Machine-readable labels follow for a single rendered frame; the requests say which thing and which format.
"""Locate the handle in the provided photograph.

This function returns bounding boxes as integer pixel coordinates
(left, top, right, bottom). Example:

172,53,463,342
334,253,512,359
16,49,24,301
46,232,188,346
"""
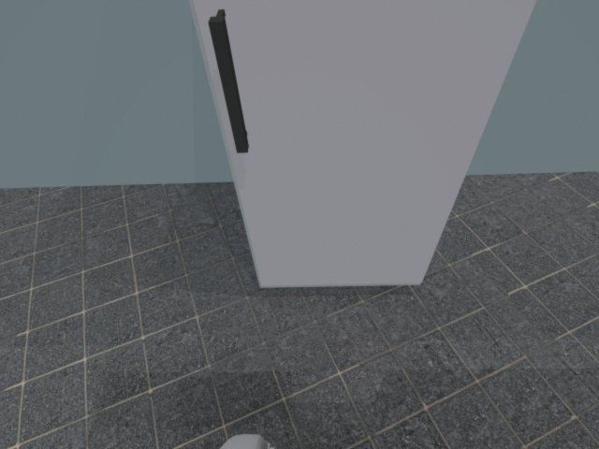
209,9,249,153

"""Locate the fridge door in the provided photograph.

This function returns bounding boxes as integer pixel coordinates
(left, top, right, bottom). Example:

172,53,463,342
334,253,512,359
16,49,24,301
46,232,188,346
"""
194,0,536,286

